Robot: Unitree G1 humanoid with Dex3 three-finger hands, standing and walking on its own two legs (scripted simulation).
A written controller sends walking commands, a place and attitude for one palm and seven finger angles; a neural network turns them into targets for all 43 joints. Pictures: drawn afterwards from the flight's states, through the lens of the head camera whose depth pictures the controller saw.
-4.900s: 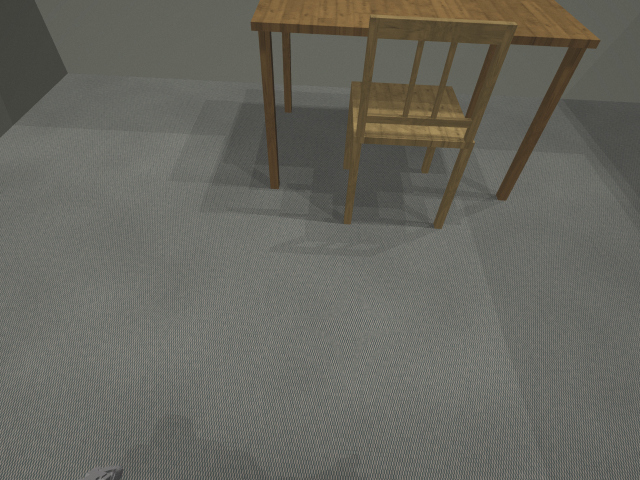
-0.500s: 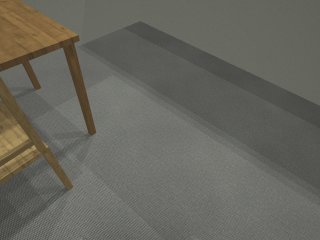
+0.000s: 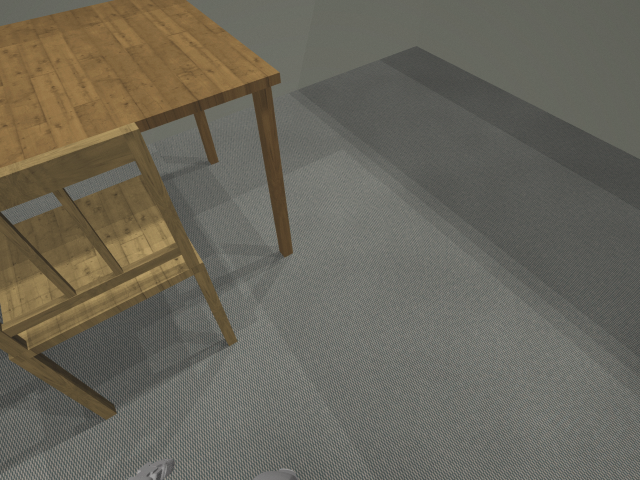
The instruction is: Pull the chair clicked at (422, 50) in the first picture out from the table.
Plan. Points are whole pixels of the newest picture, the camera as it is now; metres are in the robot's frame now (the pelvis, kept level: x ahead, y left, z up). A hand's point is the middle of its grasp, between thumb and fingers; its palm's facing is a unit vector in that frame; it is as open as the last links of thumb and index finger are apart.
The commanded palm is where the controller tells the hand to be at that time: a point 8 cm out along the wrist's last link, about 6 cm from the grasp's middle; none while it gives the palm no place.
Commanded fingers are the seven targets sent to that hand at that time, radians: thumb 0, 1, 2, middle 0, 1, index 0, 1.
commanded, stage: turn to face it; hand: left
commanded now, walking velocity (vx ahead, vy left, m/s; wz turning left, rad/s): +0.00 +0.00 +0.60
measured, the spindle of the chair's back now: (36, 258) +0.49 +0.56 -0.09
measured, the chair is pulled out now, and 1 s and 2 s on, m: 0.00 0.00 0.00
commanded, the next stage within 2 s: take the last steps up to it in 0.90 s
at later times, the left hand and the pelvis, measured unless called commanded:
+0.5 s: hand out of the picture -0.04 +0.28 -0.17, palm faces +0.33 -0.91 -0.26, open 7.4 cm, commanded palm none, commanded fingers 0.00 0.90 0.90 -0.20 -0.30 -0.20 -0.30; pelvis -0.02 +0.05 +0.00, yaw +18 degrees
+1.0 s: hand out of the picture +0.00 +0.23 -0.14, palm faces +0.48 -0.84 -0.26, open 7.4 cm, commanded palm none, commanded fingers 0.00 0.90 0.90 -0.20 -0.30 -0.20 -0.30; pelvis +0.00 +0.02 +0.01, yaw +30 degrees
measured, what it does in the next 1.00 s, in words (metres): steps on the spot, turning left: left foot, then right foot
